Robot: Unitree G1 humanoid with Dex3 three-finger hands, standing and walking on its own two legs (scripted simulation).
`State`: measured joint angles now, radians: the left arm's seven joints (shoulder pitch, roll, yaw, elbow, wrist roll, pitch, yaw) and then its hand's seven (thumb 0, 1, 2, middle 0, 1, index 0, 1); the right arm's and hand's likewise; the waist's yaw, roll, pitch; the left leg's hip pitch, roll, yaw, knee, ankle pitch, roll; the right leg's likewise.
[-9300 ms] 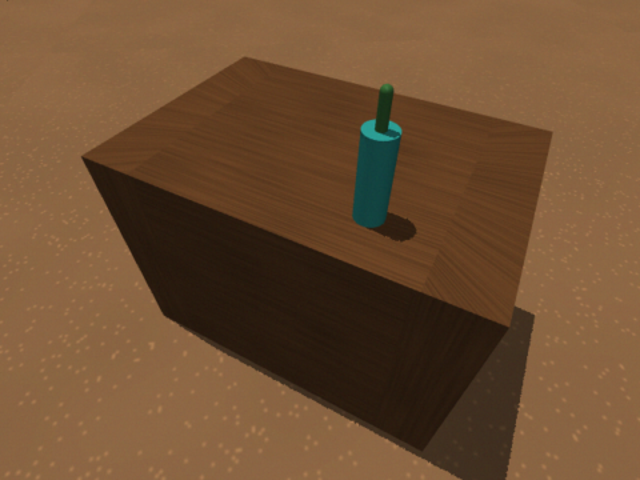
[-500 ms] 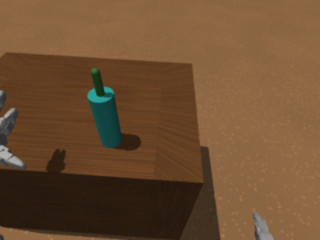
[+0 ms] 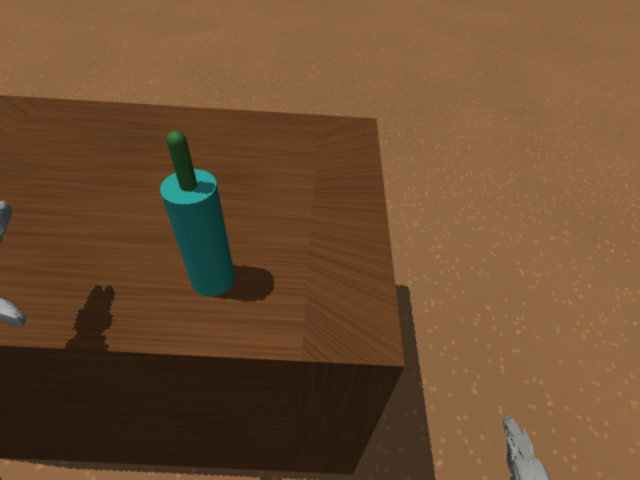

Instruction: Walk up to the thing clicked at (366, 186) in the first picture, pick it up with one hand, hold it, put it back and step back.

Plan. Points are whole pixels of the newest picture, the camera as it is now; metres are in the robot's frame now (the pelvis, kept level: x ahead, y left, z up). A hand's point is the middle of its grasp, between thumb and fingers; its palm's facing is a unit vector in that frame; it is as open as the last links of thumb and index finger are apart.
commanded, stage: go down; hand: left
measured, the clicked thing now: (197, 219) +0.47 +0.17 +0.08
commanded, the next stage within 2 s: approach in 1.44 s
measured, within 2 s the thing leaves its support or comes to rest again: neither
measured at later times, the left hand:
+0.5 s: hand (2, 237) +0.39 +0.35 +0.14, palm faces +0.13 -0.99 +0.00, open 17.6 cm
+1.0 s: hand out of the picture +0.40 +0.37 +0.13, palm faces +0.12 -0.99 +0.00, open 17.6 cm
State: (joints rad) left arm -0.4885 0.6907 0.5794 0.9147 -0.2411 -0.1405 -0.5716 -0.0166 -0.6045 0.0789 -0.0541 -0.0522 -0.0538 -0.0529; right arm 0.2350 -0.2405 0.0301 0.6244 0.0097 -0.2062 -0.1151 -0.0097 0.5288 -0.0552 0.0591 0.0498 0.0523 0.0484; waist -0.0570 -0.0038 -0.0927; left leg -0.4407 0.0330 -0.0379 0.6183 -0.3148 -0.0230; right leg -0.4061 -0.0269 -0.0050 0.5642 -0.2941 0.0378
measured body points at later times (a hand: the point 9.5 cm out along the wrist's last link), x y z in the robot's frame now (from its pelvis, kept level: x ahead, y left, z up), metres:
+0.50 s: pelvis +0.00 +0.00 -0.01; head +0.05 +0.02 +0.44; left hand +0.37 +0.41 +0.14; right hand +0.15 -0.25 -0.08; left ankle -0.01 +0.13 -0.73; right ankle -0.01 -0.15 -0.73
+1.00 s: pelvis +0.01 +0.01 -0.02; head +0.06 +0.03 +0.43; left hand +0.38 +0.42 +0.13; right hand +0.15 -0.25 -0.08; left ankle -0.01 +0.13 -0.73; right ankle -0.01 -0.15 -0.73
